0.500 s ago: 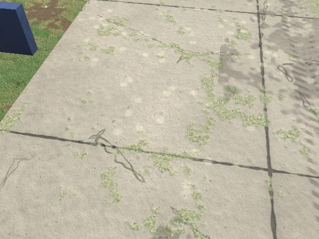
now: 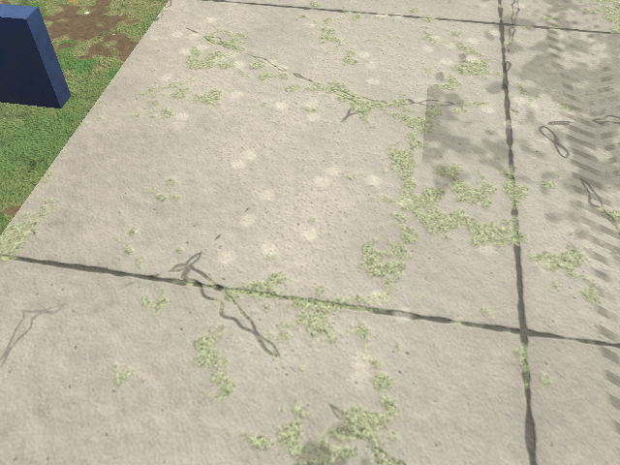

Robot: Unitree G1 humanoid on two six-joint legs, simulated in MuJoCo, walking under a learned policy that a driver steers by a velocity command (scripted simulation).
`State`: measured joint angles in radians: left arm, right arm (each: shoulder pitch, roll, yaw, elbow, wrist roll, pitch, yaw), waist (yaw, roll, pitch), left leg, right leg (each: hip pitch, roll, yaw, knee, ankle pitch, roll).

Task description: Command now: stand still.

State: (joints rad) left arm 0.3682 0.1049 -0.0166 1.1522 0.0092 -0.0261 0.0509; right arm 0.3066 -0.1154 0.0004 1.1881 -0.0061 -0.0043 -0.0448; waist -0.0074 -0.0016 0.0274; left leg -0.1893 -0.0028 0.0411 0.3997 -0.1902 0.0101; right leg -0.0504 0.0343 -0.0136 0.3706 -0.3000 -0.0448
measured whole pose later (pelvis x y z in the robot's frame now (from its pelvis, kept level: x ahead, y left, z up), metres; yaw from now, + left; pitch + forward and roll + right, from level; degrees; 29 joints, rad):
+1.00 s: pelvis +0.22 +0.07 +0.00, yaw +0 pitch +0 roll +0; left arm 0.19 0.19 0.05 0.98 0.03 -0.05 -0.03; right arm 0.47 -0.13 -0.03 1.10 -0.02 -0.09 0.00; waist -0.02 -0.03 0.02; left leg -0.01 -0.07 0.09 0.24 -0.24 0.08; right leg -0.61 -0.09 -0.04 0.99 -0.15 -0.06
